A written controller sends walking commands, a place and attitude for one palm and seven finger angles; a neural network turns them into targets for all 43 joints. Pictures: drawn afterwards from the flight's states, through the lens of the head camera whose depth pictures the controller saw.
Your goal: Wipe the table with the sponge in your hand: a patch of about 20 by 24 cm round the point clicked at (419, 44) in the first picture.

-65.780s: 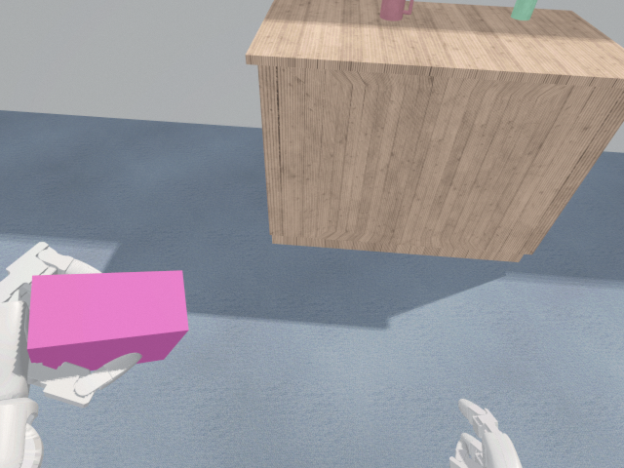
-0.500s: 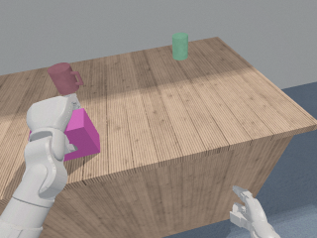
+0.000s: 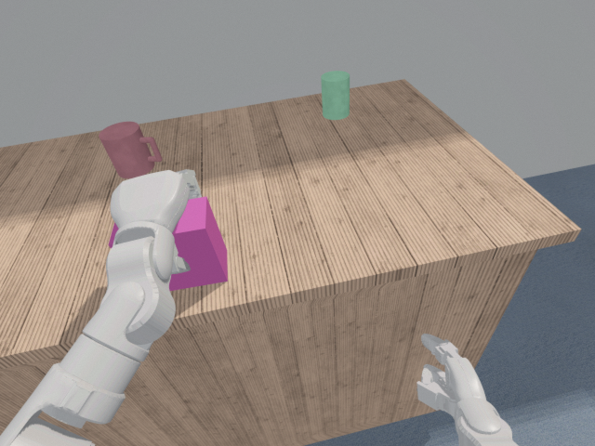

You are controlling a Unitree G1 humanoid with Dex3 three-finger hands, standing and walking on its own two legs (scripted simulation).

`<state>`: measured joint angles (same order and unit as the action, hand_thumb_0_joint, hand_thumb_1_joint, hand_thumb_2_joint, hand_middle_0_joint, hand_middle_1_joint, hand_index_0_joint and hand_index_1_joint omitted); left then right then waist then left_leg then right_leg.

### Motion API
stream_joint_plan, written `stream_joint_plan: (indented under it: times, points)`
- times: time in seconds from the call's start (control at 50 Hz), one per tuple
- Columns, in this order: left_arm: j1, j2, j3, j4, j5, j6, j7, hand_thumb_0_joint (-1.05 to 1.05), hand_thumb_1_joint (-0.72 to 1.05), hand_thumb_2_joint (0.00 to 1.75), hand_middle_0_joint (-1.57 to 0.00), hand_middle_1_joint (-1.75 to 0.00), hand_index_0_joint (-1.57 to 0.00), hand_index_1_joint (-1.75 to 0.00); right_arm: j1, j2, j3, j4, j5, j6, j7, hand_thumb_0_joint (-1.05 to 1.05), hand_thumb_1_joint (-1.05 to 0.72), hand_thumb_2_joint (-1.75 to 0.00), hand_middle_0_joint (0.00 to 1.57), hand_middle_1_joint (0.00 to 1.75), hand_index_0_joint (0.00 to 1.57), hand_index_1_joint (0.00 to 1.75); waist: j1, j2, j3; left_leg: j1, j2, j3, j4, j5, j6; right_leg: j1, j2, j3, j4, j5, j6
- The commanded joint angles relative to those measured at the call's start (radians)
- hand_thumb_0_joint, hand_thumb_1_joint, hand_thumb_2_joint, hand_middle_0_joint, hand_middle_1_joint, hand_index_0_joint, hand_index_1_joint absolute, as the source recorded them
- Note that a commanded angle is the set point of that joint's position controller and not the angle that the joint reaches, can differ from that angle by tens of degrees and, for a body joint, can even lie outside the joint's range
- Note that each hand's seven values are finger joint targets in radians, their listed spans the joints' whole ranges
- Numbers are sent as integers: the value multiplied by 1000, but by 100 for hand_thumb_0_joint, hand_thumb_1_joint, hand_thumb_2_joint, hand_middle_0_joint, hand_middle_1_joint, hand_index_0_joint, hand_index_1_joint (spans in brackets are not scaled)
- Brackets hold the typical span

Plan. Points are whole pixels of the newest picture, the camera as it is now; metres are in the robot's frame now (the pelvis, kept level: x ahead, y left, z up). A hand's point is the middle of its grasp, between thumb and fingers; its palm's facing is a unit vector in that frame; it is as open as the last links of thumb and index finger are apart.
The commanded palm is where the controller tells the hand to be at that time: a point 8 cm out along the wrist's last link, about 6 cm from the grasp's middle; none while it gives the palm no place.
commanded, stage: wipe forward along the third lane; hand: left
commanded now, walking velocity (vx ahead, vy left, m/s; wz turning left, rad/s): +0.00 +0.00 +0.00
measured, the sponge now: (180, 256) +0.32 +0.24 +0.11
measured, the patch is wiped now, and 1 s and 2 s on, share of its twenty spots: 1.00 1.00 1.00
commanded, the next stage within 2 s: wipe back along the third lane in 1.84 s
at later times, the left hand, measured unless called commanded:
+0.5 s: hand (182, 217) +0.34 +0.23 +0.17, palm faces +0.03 -0.03 -1.00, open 10.3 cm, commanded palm +0.33 +0.22 +0.20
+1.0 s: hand (188, 193) +0.39 +0.24 +0.17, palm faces -0.08 +0.01 -1.00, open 10.3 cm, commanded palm +0.39 +0.24 +0.19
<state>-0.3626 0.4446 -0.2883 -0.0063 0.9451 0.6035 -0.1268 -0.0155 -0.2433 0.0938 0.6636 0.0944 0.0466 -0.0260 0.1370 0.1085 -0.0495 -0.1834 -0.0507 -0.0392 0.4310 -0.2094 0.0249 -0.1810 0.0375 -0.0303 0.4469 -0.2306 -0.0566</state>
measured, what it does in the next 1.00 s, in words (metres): stands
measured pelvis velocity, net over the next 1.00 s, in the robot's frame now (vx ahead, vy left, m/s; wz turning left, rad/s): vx -0.03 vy -0.04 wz -0.04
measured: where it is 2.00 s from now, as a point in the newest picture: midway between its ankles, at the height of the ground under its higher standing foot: outside the picture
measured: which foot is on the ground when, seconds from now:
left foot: down 0.00-1.00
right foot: down 0.00-1.00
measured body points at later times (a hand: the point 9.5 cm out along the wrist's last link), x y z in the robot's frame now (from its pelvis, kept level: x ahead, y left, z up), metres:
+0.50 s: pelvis -0.02 -0.03 +0.00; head -0.05 -0.08 +0.44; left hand +0.34 +0.22 +0.22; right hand +0.19 -0.25 -0.10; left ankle +0.01 +0.11 -0.74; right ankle +0.01 -0.08 -0.74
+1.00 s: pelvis -0.03 -0.04 -0.01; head -0.04 -0.08 +0.44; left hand +0.39 +0.23 +0.22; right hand +0.07 -0.32 -0.14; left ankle +0.01 +0.10 -0.74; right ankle +0.01 -0.08 -0.74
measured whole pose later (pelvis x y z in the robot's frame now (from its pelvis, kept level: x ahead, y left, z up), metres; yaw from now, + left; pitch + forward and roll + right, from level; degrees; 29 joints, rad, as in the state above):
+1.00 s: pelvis -0.03 -0.04 -0.01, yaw -2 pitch +3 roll +1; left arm -0.80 0.59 -0.09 0.85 0.97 0.21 -0.15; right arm 0.26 -0.32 0.00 0.74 0.09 0.05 -0.10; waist 0.00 0.09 -0.09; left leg -0.37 0.00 -0.05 0.53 -0.23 0.02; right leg -0.37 0.10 -0.03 0.51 -0.20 -0.11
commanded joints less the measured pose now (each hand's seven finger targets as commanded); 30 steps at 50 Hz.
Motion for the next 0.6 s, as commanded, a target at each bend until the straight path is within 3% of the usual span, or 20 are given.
stream_joint_plan:
  times: [0.0,0.02,0.08,0.1,0.12,0.14,0.2,0.22,0.26,0.34,0.38,0.4,0.44,0.48,0.5,0.54,0.58]
  points:
    - [-361,101,82,-97,-11,-13,8,0,10,130,-120,-160,-120,-160,-239,-92,-41,-172,1,-56,-14,0,-90,-90,20,30,20,30,-41,-111,-183,45,26,-3,-64,99,5,40,-17,58,-85,76,-20]
    - [-383,66,45,-95,-14,-14,3,0,10,130,-120,-160,-120,-160,-237,-88,-37,-179,1,-60,-16,0,-90,-90,20,30,20,30,-43,-113,-183,38,21,4,-60,102,8,45,-24,48,-84,79,-17]
    - [-400,116,87,-16,-1,-17,2,0,10,130,-120,-160,-120,-160,-222,-98,-41,-155,-2,-54,-24,0,-90,-90,20,30,20,30,-48,-127,-179,26,20,9,-62,92,6,49,-26,58,-90,80,-13]
    - [-399,157,127,-1,-1,-24,5,0,10,130,-120,-160,-120,-160,-219,-102,-41,-160,0,-59,-29,0,-90,-90,20,30,20,30,-43,-119,-179,23,20,4,-65,72,7,49,-24,74,-96,56,-15]
    - [-407,122,96,33,-1,-31,0,0,10,130,-120,-160,-120,-160,-207,-100,-42,-159,-3,-64,-35,0,-90,-90,20,30,20,30,-50,-153,-176,14,17,14,-55,74,11,50,-30,61,-95,60,-9]
    - [-424,135,105,73,2,-41,-2,0,10,130,-120,-160,-120,-160,-197,-105,-41,-145,-1,-65,-38,0,-90,-90,20,30,20,30,-62,-168,-152,9,22,12,-56,66,10,30,-31,65,-101,60,-6]
    - [-438,180,141,95,20,-74,-8,0,10,130,-120,-160,-120,-160,-180,-113,-47,-147,-4,-67,-44,0,-90,-90,20,30,20,30,-56,-98,-172,12,14,13,-57,58,8,38,-30,82,-103,49,-13]
    - [-449,144,104,106,26,-87,-11,0,10,130,-120,-160,-120,-160,-170,-110,-50,-148,-6,-71,-47,0,-90,-90,20,30,20,30,-62,-109,-173,12,12,19,-51,60,10,38,-34,73,-100,50,-11]
    - [-416,169,137,154,26,-109,-10,0,10,130,-120,-160,-120,-160,-149,-117,-56,-137,-10,-69,-48,0,-90,-90,20,30,20,30,-62,-154,-161,2,14,19,-44,66,13,42,-34,81,-102,81,-7]
    - [-446,175,142,219,16,-143,-3,0,10,130,-120,-160,-120,-160,-124,-123,-62,-130,-7,-73,-56,0,-90,-90,20,30,20,30,-73,-152,-133,-21,14,22,-43,19,13,20,-39,89,-116,22,-1]
    - [-468,212,166,273,22,-157,1,0,10,130,-120,-160,-120,-160,-108,-131,-67,-118,-9,-71,-62,0,-90,-90,20,30,20,30,-78,-172,-119,-38,12,25,-38,4,15,13,-41,102,-125,7,4]
    - [-491,224,173,278,24,-168,1,0,10,130,-120,-160,-120,-160,-101,-133,-68,-123,-6,-74,-64,0,-90,-90,20,30,20,30,-80,-150,-113,-38,10,22,-45,-7,13,4,-40,107,-132,-20,2]
    - [-518,189,138,318,29,-184,4,0,10,130,-120,-160,-120,-160,-79,-132,-73,-117,-5,-78,-68,0,-90,-90,20,30,20,30,-88,-146,-113,-43,9,28,-37,-16,15,-7,-42,101,-131,-36,4]
    - [-541,205,145,375,32,-197,7,0,10,130,-120,-160,-120,-160,-63,-138,-78,-106,-7,-75,-72,0,-90,-90,20,30,20,30,-93,-158,-105,-59,9,29,-29,-27,14,-16,-45,114,-136,-48,6]
    - [-537,252,188,404,32,-207,9,0,10,130,-120,-160,-120,-160,-49,-141,-82,-104,-7,-77,-75,0,-90,-90,20,30,20,30,-92,-169,-113,-67,9,26,-28,-28,14,-10,-46,130,-144,-67,8]
    - [-568,241,170,456,32,-223,11,0,10,130,-120,-160,-120,-160,-25,-146,-85,-96,-7,-76,-77,0,-90,-90,20,30,20,30,-103,-183,-110,-95,11,30,-12,-33,13,-8,-55,141,-140,-71,12]
    - [-579,274,185,518,41,-237,9,0,10,130,-120,-160,-120,-160,-7,-153,-89,-84,-9,-68,-80,0,-90,-90,20,30,20,30,-107,-183,-99,-117,11,31,-1,-40,13,-20,-58,161,-146,-93,14]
